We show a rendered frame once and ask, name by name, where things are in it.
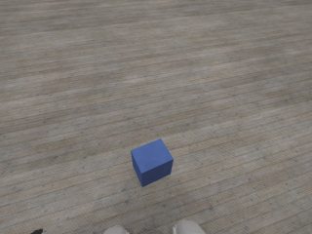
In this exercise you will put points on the right robot thigh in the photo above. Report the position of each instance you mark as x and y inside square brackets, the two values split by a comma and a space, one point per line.
[187, 227]

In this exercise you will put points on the carton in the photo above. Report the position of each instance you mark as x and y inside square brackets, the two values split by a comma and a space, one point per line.
[152, 161]

